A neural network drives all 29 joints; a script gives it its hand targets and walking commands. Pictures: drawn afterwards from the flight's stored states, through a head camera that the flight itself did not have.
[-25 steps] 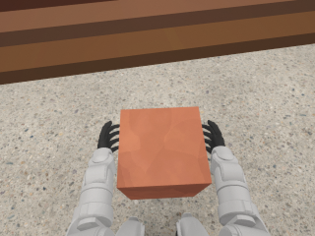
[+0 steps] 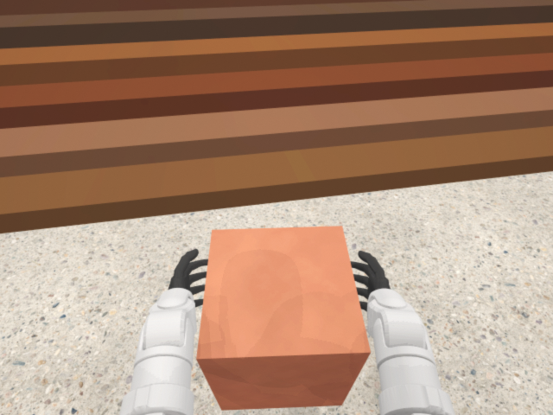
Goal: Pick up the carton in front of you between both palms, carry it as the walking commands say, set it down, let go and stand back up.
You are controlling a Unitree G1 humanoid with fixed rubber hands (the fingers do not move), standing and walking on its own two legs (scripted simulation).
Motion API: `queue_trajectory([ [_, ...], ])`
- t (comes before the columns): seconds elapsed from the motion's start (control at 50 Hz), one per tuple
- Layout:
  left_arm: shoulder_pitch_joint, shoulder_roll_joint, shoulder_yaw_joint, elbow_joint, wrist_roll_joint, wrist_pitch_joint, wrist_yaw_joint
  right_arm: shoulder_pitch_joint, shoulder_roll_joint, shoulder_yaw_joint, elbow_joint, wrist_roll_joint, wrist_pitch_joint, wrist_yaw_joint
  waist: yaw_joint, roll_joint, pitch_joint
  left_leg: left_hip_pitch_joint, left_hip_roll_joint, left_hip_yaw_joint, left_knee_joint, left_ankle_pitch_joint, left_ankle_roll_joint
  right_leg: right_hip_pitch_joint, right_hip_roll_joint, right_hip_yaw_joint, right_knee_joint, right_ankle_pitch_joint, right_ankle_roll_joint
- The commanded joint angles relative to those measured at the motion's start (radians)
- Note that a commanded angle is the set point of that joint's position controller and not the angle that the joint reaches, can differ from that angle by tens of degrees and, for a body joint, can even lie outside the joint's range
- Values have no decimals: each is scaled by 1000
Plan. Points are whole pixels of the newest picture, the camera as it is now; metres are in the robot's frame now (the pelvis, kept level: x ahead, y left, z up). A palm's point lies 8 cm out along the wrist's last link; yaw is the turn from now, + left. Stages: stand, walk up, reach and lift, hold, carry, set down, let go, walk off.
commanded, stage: reach and lift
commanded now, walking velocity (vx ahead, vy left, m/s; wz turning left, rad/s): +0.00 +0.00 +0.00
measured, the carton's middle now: (279, 321) +0.29 +0.00 -0.05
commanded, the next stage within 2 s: hold in 0.90 s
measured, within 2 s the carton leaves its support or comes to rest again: neither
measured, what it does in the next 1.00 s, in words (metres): stands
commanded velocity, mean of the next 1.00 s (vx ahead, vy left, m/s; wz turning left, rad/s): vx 0.00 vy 0.00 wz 0.00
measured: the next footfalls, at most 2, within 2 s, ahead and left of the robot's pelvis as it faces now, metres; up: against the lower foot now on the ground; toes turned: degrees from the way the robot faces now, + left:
none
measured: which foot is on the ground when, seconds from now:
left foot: down 0.00-1.00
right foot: down 0.00-1.00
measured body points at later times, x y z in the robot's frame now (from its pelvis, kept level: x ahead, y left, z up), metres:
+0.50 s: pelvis +0.00 +0.00 +0.00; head -0.02 -0.01 +0.45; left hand +0.31 +0.15 +0.03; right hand +0.31 -0.15 +0.03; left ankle +0.01 +0.12 -0.74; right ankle +0.02 -0.13 -0.74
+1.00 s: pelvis +0.01 +0.00 +0.01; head -0.03 +0.00 +0.46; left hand +0.31 +0.15 +0.05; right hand +0.31 -0.15 +0.04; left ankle +0.01 +0.12 -0.74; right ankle +0.02 -0.13 -0.74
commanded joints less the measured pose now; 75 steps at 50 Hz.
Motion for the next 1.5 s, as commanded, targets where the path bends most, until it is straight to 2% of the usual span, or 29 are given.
queue_trajectory([
  [0.0,-442,-942,-478,74,-165,17,-244,-490,911,469,36,173,-11,232,1,10,-80,-24,-47,1,-109,17,9,88,56,-1,-75,18,-20],
  [0.18,-533,-958,-481,60,-165,12,-251,-585,930,483,13,171,-14,238,2,-4,-146,5,-47,10,-105,13,12,137,58,-5,-72,17,-13],
  [0.6,-374,-910,-534,-78,-197,57,-239,-418,904,533,-119,207,32,217,3,-8,-165,119,-63,2,-141,243,-1,234,65,7,-116,244,2],
  [0.86,-355,-902,-554,-132,-212,91,-233,-404,881,551,-174,223,65,215,1,-2,-139,132,-62,-3,-152,247,-4,239,69,7,-126,234,2],
  [0.96,-346,-909,-616,-216,-251,121,-224,-403,886,622,-261,265,94,212,7,-1,-185,172,-60,-10,-158,306,-6,272,72,9,-132,285,6],
  [1.04,-318,-858,-576,-206,-228,164,-215,-369,837,582,-243,245,136,202,6,-1,-92,149,-56,-3,-181,225,-5,252,68,7,-152,204,2],
  [1.12,-365,-857,-558,-186,-221,171,-221,-411,834,558,-222,231,141,206,1,1,-51,124,-52,3,-185,137,-3,230,65,1,-155,121,-5],
  [1.32,-450,-873,-551,-148,-216,159,-229,-501,859,557,-187,229,132,212,7,-2,-78,105,-49,6,-170,67,2,226,60,-2,-138,61,-4],
  [1.48,-455,-867,-545,-143,-211,156,-232,-498,865,550,-178,224,132,208,6,-5,-86,111,-51,8,-169,87,3,237,58,-2,-140,86,-1],
])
